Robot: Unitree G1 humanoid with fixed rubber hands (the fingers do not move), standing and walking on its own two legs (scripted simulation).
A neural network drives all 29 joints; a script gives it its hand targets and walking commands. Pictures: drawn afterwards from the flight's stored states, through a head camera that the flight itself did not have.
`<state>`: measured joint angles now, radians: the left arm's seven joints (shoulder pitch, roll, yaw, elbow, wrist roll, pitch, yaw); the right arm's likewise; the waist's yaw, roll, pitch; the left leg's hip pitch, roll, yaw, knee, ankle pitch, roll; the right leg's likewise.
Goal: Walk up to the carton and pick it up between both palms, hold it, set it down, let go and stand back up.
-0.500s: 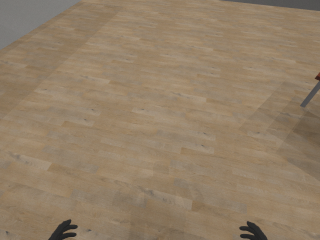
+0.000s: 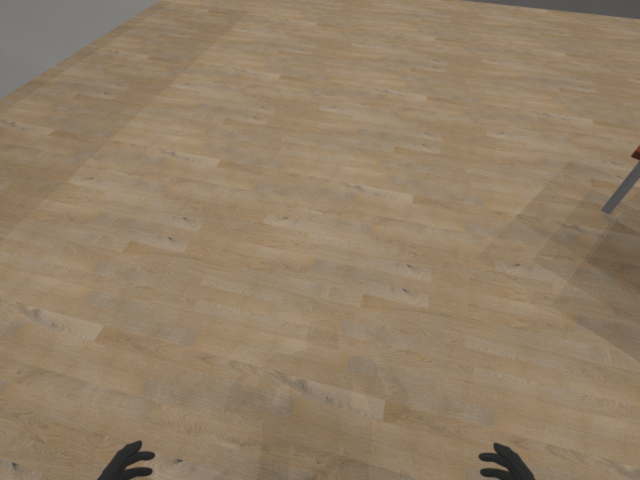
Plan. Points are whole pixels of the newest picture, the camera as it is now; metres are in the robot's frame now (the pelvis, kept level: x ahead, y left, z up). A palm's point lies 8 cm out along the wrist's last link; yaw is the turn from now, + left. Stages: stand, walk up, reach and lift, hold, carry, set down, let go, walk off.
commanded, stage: walk up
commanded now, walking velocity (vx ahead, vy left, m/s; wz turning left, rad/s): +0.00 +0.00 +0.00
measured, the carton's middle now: out of the picture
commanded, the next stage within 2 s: none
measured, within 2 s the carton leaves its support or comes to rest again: neither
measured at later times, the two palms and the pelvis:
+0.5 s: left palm (179, 439) +0.18 +0.19 -0.10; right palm out of the picture +0.02 -0.41 -0.13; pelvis +0.02 -0.08 -0.02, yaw -15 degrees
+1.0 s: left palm (293, 364) +0.30 +0.04 -0.13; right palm out of the picture +0.04 -0.51 -0.09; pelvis +0.11 -0.18 -0.02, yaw -23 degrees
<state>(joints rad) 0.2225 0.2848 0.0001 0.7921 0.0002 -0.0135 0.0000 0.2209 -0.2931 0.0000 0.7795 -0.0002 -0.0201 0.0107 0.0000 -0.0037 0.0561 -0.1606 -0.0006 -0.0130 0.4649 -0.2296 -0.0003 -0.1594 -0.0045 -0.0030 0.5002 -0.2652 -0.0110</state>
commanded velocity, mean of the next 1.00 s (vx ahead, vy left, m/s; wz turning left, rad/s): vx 0.00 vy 0.00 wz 0.00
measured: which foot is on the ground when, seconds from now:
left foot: down 0.00-0.50, up 0.52-0.88, down 0.90-1.00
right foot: down 0.00-0.18, up 0.20-0.46, down 0.48-0.98, up 1.00-1.00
